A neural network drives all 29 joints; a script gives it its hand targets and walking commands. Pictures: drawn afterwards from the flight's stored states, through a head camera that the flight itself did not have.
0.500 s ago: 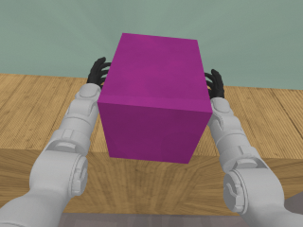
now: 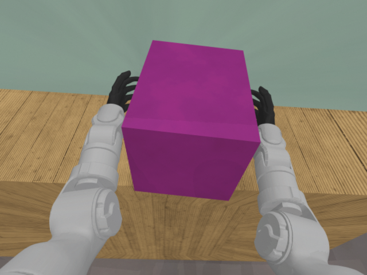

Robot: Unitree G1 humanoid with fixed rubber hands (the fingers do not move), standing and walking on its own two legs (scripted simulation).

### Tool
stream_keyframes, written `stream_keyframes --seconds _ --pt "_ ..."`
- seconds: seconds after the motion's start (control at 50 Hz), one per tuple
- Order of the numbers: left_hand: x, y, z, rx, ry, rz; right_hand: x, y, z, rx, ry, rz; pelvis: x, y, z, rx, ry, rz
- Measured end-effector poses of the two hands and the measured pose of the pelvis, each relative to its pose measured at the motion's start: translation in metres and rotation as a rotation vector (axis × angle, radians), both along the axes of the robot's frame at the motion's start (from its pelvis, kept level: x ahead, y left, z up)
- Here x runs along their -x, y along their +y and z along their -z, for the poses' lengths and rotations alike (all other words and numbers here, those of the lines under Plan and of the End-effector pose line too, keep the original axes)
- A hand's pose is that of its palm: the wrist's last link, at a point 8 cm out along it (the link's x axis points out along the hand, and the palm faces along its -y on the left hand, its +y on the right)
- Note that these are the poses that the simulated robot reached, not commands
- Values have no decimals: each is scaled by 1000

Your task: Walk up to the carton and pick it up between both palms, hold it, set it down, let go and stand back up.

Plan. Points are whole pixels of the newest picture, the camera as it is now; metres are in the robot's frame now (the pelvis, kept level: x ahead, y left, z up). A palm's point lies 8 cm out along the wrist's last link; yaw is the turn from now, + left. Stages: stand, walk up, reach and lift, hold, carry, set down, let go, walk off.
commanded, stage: reach and lift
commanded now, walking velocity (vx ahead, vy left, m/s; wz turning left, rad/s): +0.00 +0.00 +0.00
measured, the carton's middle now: (190, 119) +0.46 +0.00 +0.09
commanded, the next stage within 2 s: none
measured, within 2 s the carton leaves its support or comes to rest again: leaves its support in 1.00 s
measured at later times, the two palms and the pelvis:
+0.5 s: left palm (117, 106) +0.44 +0.16 +0.14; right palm (262, 125) +0.41 -0.16 +0.13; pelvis +0.02 +0.01 +0.00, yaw -1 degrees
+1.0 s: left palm (120, 112) +0.41 +0.15 +0.15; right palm (270, 132) +0.38 -0.17 +0.14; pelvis +0.02 +0.01 +0.00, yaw +1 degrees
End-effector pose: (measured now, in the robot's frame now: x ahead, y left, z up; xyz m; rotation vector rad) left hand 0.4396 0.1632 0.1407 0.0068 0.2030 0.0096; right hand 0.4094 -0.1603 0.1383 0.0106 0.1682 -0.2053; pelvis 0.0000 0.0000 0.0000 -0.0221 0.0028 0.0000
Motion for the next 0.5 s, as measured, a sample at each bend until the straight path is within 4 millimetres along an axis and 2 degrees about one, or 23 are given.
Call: stream_keyframes --seconds 0.16,0.5 --pt "7 0 -2 29 -35 7 7 0 -2 18 -61 -13 -11 8 0 6 -53 2" --pt "-1 0 3 3 -8 10 0 0 6 43 -79 -13 -25 15 2 16 -69 17"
